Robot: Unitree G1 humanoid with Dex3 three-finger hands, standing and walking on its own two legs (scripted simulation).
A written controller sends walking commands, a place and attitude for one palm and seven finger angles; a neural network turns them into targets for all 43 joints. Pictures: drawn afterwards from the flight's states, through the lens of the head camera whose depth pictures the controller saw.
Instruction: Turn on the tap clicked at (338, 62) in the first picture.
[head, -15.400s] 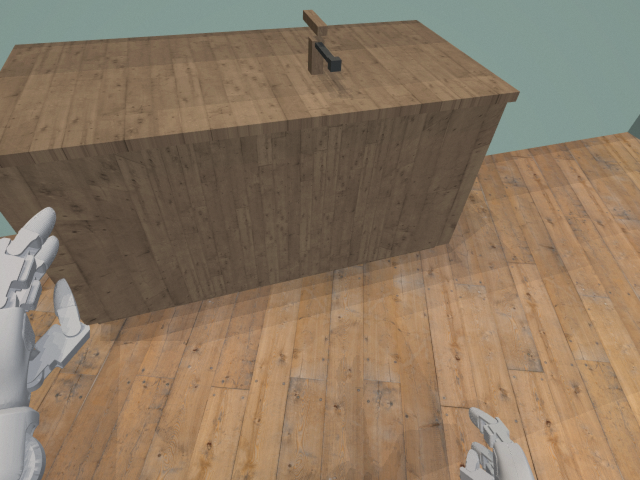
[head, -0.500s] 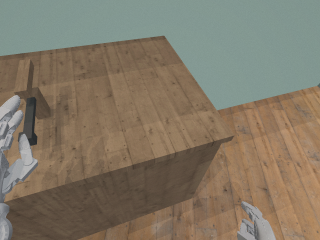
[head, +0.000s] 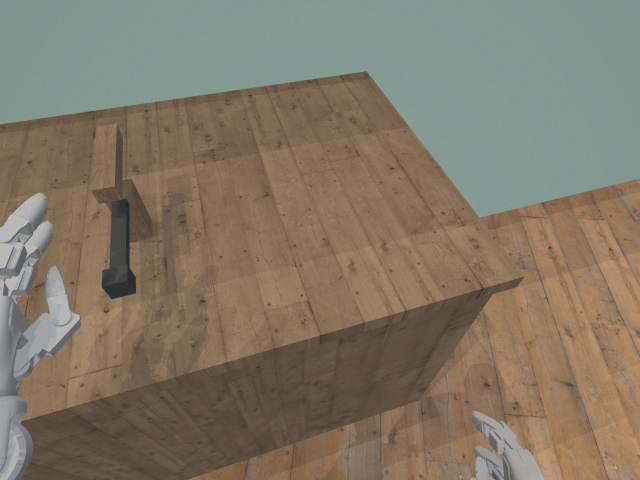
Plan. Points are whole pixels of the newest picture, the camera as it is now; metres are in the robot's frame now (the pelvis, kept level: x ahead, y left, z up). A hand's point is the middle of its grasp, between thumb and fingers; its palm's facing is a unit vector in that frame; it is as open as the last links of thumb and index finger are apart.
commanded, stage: come to a stop and stand still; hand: left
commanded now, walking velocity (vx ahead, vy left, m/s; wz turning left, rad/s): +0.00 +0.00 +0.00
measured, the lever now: (119, 281) +0.31 +0.27 +0.08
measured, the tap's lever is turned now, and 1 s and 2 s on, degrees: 0 0 0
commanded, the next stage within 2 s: look again from close up in 0.54 s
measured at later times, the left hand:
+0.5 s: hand out of the picture +0.18 +0.30 +0.16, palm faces +0.44 -0.82 -0.37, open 7.4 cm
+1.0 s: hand (6, 388) +0.16 +0.27 +0.16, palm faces +0.42 -0.85 -0.32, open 7.4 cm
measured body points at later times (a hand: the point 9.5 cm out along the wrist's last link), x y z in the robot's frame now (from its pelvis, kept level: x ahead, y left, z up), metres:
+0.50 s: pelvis -0.03 +0.03 +0.00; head +0.00 +0.04 +0.45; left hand +0.15 +0.35 +0.18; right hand +0.17 -0.17 -0.08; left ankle -0.02 +0.09 -0.74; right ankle +0.02 -0.09 -0.74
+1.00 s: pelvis -0.04 +0.01 +0.00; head -0.02 +0.02 +0.45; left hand +0.13 +0.31 +0.17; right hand +0.15 -0.22 -0.07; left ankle -0.02 +0.09 -0.74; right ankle +0.02 -0.09 -0.74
